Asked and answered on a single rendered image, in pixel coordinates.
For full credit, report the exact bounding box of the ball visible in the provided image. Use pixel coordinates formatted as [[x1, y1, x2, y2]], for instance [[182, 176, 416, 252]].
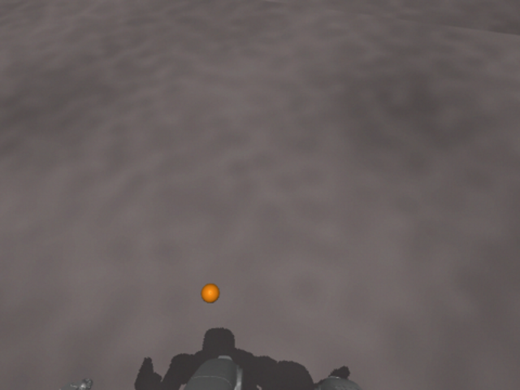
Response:
[[201, 284, 219, 302]]

